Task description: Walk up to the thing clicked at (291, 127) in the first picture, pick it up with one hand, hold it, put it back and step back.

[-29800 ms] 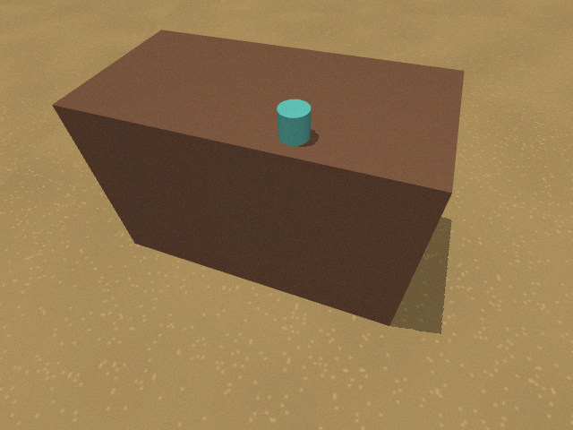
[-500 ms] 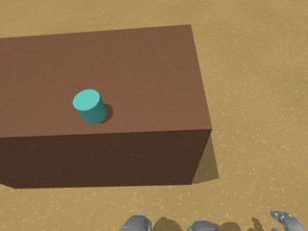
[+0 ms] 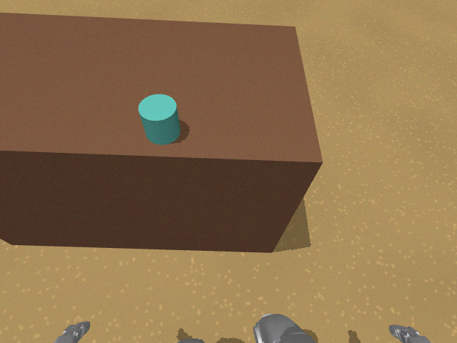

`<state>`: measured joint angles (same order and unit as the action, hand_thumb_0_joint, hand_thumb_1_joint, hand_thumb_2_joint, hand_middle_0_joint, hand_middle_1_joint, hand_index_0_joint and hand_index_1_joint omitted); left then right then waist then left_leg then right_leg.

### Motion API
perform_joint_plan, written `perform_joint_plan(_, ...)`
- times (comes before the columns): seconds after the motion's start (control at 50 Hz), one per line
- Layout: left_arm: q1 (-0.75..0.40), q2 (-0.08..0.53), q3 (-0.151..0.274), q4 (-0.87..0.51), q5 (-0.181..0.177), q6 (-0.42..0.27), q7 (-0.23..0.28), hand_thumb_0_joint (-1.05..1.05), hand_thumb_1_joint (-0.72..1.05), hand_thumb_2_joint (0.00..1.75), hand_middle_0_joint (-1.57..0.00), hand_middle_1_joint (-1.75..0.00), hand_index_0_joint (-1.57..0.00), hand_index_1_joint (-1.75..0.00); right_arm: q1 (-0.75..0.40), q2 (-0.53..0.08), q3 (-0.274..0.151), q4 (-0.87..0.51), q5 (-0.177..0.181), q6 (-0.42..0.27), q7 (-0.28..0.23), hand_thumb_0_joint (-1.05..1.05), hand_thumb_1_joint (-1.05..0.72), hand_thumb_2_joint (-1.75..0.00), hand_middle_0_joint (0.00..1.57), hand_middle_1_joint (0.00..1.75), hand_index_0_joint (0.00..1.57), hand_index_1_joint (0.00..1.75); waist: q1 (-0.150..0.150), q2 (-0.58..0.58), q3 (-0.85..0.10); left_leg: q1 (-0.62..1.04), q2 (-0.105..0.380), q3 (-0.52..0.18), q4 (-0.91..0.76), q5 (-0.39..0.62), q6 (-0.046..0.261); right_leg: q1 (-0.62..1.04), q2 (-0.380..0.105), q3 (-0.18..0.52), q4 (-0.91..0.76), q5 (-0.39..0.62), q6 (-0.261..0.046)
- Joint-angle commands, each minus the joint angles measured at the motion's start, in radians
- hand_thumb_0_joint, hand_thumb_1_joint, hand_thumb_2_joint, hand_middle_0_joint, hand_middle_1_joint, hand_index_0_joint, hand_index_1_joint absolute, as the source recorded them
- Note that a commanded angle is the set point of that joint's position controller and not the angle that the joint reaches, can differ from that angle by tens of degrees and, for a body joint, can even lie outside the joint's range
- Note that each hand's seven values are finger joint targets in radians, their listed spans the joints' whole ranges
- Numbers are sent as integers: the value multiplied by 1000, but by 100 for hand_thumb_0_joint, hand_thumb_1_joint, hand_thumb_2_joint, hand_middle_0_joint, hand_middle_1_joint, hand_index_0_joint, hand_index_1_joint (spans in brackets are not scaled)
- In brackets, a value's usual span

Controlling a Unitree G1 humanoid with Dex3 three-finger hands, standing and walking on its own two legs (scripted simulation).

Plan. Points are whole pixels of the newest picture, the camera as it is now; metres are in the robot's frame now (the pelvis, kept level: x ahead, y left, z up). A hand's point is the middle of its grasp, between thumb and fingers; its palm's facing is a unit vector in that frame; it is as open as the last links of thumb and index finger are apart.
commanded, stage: step back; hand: left
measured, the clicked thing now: (160, 120) +0.58 +0.18 -0.03
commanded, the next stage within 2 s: none
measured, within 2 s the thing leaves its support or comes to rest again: neither
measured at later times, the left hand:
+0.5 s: hand out of the picture +0.02 +0.27 -0.14, palm faces -0.02 -0.91 -0.41, open 7.4 cm
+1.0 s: hand out of the picture -0.22 +0.28 -0.17, palm faces -0.11 -0.92 -0.38, open 7.4 cm
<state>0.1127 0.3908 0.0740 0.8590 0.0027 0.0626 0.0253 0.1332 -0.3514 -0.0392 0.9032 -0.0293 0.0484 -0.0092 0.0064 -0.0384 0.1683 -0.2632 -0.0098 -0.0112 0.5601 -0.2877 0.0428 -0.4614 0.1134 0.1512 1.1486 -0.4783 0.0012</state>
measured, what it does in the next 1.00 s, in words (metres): walks backwards: right foot, then left foot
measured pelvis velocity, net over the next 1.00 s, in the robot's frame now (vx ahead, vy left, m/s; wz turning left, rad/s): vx -0.30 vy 0.01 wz -0.12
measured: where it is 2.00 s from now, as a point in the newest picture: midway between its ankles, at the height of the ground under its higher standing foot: outside the picture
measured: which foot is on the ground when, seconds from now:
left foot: down 0.00-0.20, up 0.22-0.52, down 0.54-1.00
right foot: up 0.00-0.14, down 0.16-0.56, up 0.58-0.96, down 0.98-1.00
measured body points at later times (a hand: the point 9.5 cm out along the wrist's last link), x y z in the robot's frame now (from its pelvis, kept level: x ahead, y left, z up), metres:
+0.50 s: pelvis -0.13 +0.01 -0.01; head -0.06 +0.00 +0.43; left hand +0.02 +0.32 -0.11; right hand -0.05 -0.31 -0.14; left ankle -0.16 +0.14 -0.71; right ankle -0.05 -0.11 -0.74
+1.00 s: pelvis -0.30 +0.01 -0.02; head -0.24 +0.01 +0.42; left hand -0.21 +0.33 -0.14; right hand -0.18 -0.31 -0.12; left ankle -0.16 +0.13 -0.73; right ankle -0.34 -0.11 -0.74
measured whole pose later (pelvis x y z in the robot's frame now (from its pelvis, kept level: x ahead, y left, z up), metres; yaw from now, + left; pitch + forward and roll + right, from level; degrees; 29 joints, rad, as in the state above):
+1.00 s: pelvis -0.30 +0.01 -0.02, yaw -7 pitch -3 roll -2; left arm 0.20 0.38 0.08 0.90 0.03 0.07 -0.01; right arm 0.06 -0.41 -0.05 0.81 -0.03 0.05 -0.01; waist 0.02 0.04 0.20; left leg -0.45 0.08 0.00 0.65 -0.15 0.00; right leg -0.20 0.05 0.03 0.66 -0.41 0.00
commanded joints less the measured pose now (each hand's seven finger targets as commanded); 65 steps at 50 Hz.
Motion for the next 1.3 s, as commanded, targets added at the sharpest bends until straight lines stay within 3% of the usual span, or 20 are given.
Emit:
perform_joint_plan(0.0, 22, 154, 42, -89, 13, -43, 12, 0, 90, 90, -20, -30, -20, -30, 39, -237, -76, -86, 5, -26, -23, 0, -90, -90, 20, 30, 20, 30, -46, 190, -217, 350, 251, -194, -42, 645, 200, -88, -43, -24, -186, -25, 33)
perform_joint_plan(0.12, 134, 144, 47, -41, 26, -61, 2, 0, 90, 90, -20, -30, -20, -30, -31, -272, -78, -121, 25, -4, -12, 0, -90, -90, 20, 30, 20, 30, 3, 177, -257, 177, 225, -154, 51, 407, 140, 219, -78, -150, -709, 242, -11)
perform_joint_plan(0.16, 138, 217, 64, -40, 45, -72, 4, 0, 90, 90, -20, -30, -20, -30, -50, -224, -61, -136, 40, -5, -9, 0, -90, -90, 20, 30, 20, 30, 7, 22, -262, -40, 147, -116, 126, 161, 56, 359, -192, 47, -745, 439, -62)
perform_joint_plan(0.18, 93, 292, 80, -56, 35, -68, -1, 0, 90, 90, -20, -30, -20, -30, -81, -195, -54, -149, 42, -5, -8, 0, -90, -90, 20, 30, 20, 30, 26, -169, -188, -172, -40, -42, 286, -98, -13, 279, -356, 278, -795, 462, -200)
perform_joint_plan(0.2, 38, 345, 88, -93, 47, -69, -1, 0, 90, 90, -20, -30, -20, -30, -82, -219, -66, -137, 34, 4, -21, 0, -90, -90, 20, 30, 20, 30, 50, -268, -139, -143, -76, -89, 544, -360, -37, 125, -515, 443, -842, 518, -334)
perform_joint_plan(0.28, -27, 204, 66, -134, 26, -64, 4, 0, 90, 90, -20, -30, -20, -30, 35, -223, -58, -77, 42, -5, -18, 0, -90, -90, 20, 30, 20, 30, -18, -74, -146, -179, -121, -169, 651, -231, -46, 196, -328, 105, -735, 660, -202)
perform_joint_plan(0.4, 63, 182, 66, -143, 38, -43, 11, 0, 90, 90, -20, -30, -20, -30, 44, -202, -42, -98, 27, -25, -32, 0, -90, -90, 20, 30, 20, 30, 52, -138, -229, -239, -60, -90, 339, -250, -83, 463, -321, 75, -671, 672, -213)
perform_joint_plan(0.5, -8, 217, 60, -170, 17, -15, 1, 0, 90, 90, -20, -30, -20, -30, 169, -211, -65, -49, 7, -39, -23, 0, -90, -90, 20, 30, 20, 30, -16, -147, -276, 41, -30, 15, -136, 51, -38, 322, -295, 37, -536, 548, -141)
perform_joint_plan(0.52, 1, 190, 49, -174, 18, -7, -3, 0, 90, 90, -20, -30, -20, -30, 159, -238, -76, -51, -6, -40, -21, 0, -90, -90, 20, 30, 20, 30, -11, -70, -241, 82, 27, -91, -164, 86, -16, 190, -253, 31, -508, 386, -97)
perform_joint_plan(0.56, -71, 187, 62, -188, 15, -7, 8, 0, 90, 90, -20, -30, -20, -30, 74, -414, -108, -92, -25, -36, -6, 0, -90, -90, 20, 30, 20, 30, -55, 275, -177, -77, 386, -539, -282, 168, 205, 9, -2, -31, -124, -169, -16)
perform_joint_plan(0.58, -82, 207, 75, -172, 28, -7, 14, 0, 90, 90, -20, -30, -20, -30, 20, -421, -113, -107, -23, -42, -9, 0, -90, -90, 20, 30, 20, 30, -58, 282, -119, -214, 441, -625, -338, 75, 272, 53, -6, 62, 53, -175, -15)
perform_joint_plan(0.66, 85, 193, 77, -95, 10, -5, -6, 0, 90, 90, -20, -30, -20, -30, -73, -261, -72, -128, -19, -55, -20, 0, -90, -90, 20, 30, 20, 30, 60, 155, -114, -28, 233, -233, -204, 288, 140, -47, 15, 67, 169, 23, -15)
perform_joint_plan(0.82, 68, 167, 54, -104, 24, -23, -15, 0, 90, 90, -20, -30, -20, -30, 52, -286, -89, -131, -6, -40, -22, 0, -90, -90, 20, 30, 20, 30, -41, 225, -230, 223, 263, -216, -118, 320, 203, 25, -67, -37, -262, -36, 51)
perform_joint_plan(0.94, 284, 175, 60, 17, 29, -20, -31, 0, 90, 90, -20, -30, -20, -30, -54, -327, -95, -161, 1, -8, -14, 0, -90, -90, 20, 30, 20, 30, 46, 250, -276, -25, 248, -203, -107, 54, 114, 336, -101, -156, -677, 151, -27)
perform_joint_plan(0.98, 247, 273, 88, -13, 56, -24, -33, 0, 90, 90, -20, -30, -20, -30, -54, -238, -69, -180, 14, -10, -14, 0, -90, -90, 20, 30, 20, 30, 52, -60, -176, -291, 34, -114, 138, -199, -4, 293, -313, 226, -813, -13, -120)
perform_joint_plan(1.0, 123, 382, 110, -61, 56, -17, -32, 0, 90, 90, -20, -30, -20, -30, -92, -225, -76, -184, 16, -13, -33, 0, -90, -90, 20, 30, 20, 30, 81, -289, -106, -271, -89, -46, 383, -315, -56, 45, -494, 405, -930, -69, -253)
perform_joint_plan(1.02, 30, 383, 104, -103, 54, -24, -25, 0, 90, 90, -20, -30, -20, -30, -61, -278, -93, -162, 11, -11, -38, 0, -90, -90, 20, 30, 20, 30, 46, -286, -28, -190, -35, -135, 558, -310, -62, -132, -556, 467, -976, -71, -304)
perform_joint_plan(1.1, -51, 206, 72, -125, 46, -32, -14, 0, 90, 90, -20, -30, -20, -30, 69, -210, -56, -97, 24, -25, -31, 0, -90, -90, 20, 30, 20, 30, -31, -107, -111, -216, -123, -122, 614, -154, -47, 106, -281, -8, -736, 447, -148)
perform_joint_plan(1.22, 57, 206, 76, -154, 55, -12, 4, 0, 90, 90, -20, -30, -20, -30, 76, -185, -41, -123, 7, -58, -43, 0, -90, -90, 20, 30, 20, 30, 38, -204, -217, -222, -3, -22, 122, -203, -58, 464, -340, 17, -566, 721, -182)
perform_joint_plan(1.28, 55, 187, 57, -172, 31, 13, -7, 0, 90, 90, -20, -30, -20, -30, 155, -197, -60, -80, -5, -65, -42, 0, -90, -90, 20, 30, 20, 30, 19, -126, -265, -6, -36, 45, -229, 158, -48, 369, -281, -31, -405, 644, -123)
